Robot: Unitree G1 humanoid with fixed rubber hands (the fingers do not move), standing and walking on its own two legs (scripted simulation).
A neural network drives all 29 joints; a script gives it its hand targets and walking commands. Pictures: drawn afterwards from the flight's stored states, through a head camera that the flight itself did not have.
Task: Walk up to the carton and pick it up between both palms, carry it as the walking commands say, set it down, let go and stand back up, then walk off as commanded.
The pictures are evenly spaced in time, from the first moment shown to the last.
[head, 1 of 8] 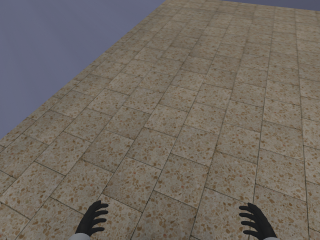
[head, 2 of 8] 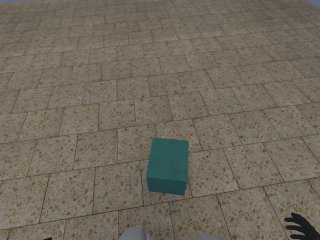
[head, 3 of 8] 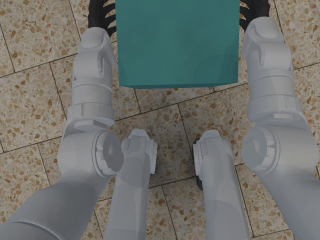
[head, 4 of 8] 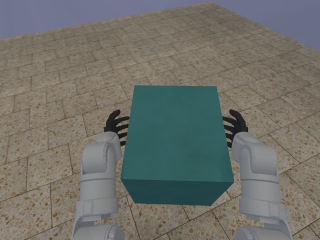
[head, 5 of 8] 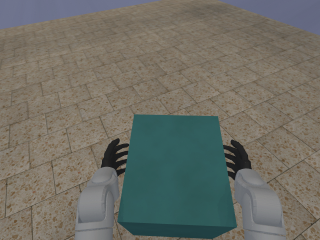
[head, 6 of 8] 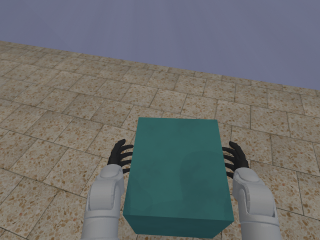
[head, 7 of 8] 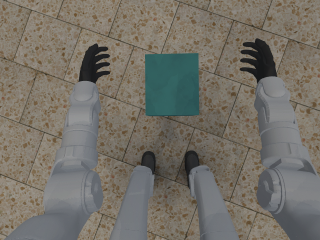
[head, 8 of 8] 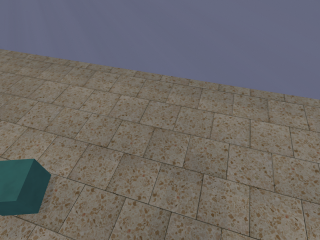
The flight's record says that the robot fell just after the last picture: no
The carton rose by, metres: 0.69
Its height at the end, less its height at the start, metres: +0.00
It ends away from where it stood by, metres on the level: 2.96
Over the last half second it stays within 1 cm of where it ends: yes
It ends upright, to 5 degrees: yes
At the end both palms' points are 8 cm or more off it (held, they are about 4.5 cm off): yes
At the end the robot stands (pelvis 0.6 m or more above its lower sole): yes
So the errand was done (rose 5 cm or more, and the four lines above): yes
